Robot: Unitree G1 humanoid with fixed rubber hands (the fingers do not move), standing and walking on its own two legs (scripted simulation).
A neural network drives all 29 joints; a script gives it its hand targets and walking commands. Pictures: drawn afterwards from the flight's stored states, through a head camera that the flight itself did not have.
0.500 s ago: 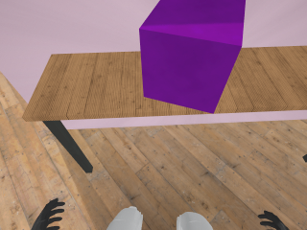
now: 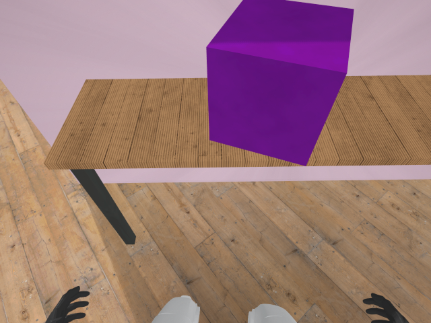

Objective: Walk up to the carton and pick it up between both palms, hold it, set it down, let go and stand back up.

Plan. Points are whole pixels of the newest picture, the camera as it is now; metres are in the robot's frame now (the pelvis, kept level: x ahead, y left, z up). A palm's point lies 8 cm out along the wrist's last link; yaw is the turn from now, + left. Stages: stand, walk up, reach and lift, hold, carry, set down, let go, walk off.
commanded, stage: walk up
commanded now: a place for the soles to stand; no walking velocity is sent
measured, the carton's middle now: (276, 79) +0.66 -0.15 +0.07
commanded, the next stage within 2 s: none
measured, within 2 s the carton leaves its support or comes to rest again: neither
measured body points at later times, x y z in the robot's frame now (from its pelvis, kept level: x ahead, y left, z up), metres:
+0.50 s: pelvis -0.01 +0.02 +0.00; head +0.01 +0.02 +0.45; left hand +0.11 +0.33 -0.08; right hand +0.12 -0.30 -0.08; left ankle +0.04 +0.15 -0.68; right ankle +0.01 -0.10 -0.68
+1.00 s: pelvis +0.04 +0.00 +0.01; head +0.05 +0.02 +0.46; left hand +0.15 +0.31 -0.09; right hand +0.11 -0.34 -0.05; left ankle +0.07 +0.12 -0.68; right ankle +0.09 -0.12 -0.63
